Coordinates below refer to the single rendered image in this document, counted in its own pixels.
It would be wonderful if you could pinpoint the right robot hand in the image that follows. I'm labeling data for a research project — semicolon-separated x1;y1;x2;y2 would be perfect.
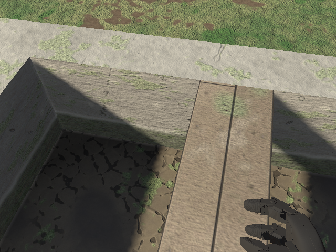
240;197;327;252

